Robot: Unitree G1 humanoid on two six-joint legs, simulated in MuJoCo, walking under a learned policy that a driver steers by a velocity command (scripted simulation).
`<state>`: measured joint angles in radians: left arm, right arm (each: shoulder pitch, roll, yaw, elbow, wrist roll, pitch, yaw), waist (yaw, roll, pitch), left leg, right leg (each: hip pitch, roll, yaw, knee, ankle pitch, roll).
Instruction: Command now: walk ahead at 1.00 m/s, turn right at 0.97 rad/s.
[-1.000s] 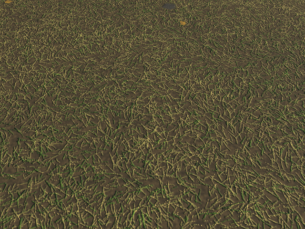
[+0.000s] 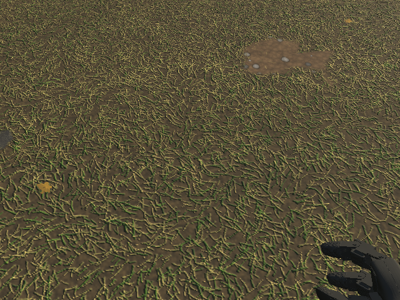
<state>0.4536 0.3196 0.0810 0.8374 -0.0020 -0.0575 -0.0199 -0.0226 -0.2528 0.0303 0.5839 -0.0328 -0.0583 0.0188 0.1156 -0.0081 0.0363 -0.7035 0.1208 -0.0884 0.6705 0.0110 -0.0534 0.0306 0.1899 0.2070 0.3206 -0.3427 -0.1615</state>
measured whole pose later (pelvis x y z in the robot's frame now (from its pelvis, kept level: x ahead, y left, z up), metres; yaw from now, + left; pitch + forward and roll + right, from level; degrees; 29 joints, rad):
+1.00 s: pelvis +0.88 +0.06 -0.04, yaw +22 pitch -1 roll +0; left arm 0.34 0.27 0.02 0.81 0.04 -0.06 0.01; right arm 0.18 -0.34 -0.06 0.70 -0.01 0.01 0.04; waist 0.01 0.01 0.07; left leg -0.51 -0.15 0.08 0.82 -0.31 0.20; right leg -0.17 -0.05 -0.03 1.38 -0.39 0.03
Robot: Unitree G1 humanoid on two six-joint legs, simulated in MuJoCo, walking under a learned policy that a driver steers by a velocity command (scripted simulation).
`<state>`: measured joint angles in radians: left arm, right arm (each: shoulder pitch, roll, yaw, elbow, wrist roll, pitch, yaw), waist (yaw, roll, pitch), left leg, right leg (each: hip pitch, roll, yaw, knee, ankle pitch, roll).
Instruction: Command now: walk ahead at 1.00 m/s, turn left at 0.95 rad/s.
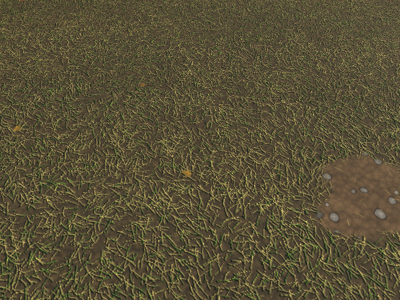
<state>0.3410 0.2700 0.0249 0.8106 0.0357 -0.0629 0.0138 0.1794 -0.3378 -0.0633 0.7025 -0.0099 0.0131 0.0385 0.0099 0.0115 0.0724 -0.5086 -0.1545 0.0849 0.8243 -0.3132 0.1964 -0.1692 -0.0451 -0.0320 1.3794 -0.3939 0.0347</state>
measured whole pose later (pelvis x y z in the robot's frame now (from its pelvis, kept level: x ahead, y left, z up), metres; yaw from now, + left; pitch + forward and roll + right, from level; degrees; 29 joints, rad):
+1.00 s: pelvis +0.98 -0.15 -0.14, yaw -23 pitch +0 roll +3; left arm 0.00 0.41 0.10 0.72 0.05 -0.03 -0.08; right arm 0.50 -0.33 -0.09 0.96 -0.02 -0.16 -0.01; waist -0.10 -0.04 0.02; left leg -0.06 -0.02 0.04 0.57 -0.50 0.00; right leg -0.63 -0.02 0.05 0.84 0.12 -0.07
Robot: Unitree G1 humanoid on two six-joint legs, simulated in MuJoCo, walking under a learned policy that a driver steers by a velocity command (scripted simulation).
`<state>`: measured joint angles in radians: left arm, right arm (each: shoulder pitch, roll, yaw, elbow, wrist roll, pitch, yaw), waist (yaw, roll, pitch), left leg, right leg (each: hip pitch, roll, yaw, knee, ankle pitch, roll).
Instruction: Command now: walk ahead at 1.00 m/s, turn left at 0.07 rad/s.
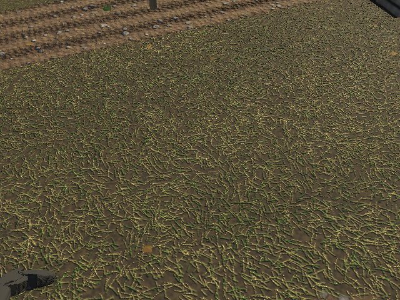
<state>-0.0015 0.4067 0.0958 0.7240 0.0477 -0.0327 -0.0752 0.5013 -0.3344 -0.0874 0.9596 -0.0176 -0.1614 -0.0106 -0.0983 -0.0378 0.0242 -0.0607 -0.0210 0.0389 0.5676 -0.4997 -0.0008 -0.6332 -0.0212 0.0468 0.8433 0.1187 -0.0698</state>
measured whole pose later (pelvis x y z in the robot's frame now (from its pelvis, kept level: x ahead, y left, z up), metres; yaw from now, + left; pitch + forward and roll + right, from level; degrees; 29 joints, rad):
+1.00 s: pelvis +0.95 +0.24 -0.30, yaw +44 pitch +2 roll -3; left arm 0.24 0.26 0.05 0.81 0.06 -0.11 -0.01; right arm 0.33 -0.34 -0.07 0.88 0.01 -0.03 -0.05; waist 0.00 0.02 0.01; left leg -0.41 -0.16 -0.14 1.75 -0.68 0.13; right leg -0.28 0.05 -0.02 0.46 -0.20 -0.03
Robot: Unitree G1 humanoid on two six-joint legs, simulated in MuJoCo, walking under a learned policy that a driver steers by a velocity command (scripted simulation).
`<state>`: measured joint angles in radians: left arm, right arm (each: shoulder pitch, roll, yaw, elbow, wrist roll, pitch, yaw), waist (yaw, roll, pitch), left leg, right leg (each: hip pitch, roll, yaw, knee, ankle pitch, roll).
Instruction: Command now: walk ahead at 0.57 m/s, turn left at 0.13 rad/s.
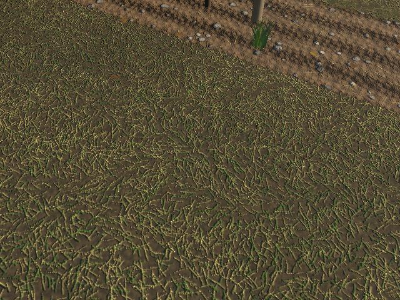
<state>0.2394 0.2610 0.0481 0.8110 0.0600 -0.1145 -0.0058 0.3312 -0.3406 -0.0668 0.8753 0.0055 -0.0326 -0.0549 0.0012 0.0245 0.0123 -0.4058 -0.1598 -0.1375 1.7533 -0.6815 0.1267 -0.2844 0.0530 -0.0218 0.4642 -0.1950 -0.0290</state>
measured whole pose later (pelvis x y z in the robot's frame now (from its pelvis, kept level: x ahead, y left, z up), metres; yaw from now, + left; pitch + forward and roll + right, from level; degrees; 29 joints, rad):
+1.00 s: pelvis +0.31 -0.09 +0.00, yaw -43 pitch +3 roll +1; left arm 0.23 0.31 0.04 0.57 0.04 -0.06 -0.08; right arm 0.24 -0.29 0.00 0.67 -0.03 -0.08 0.00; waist -0.02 -0.03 -0.04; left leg -0.31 -0.06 -0.01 0.56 -0.29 0.05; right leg -0.43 0.16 0.27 0.80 -0.50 0.02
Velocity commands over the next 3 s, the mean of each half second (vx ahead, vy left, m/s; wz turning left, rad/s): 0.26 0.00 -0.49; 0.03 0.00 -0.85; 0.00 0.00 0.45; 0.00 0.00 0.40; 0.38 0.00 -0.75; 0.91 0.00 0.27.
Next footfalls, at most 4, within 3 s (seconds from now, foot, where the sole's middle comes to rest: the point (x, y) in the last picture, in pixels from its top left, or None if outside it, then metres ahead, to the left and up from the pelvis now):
0.16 left None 0.30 0.09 -0.77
0.50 right None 0.29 -0.21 -0.77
0.94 left None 0.40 -0.04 -0.77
1.34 right None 0.21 -0.18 -0.77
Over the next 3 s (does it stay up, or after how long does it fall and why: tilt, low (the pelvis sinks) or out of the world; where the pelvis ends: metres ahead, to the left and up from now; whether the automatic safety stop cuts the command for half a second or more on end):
stays up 0.48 -0.43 -0.08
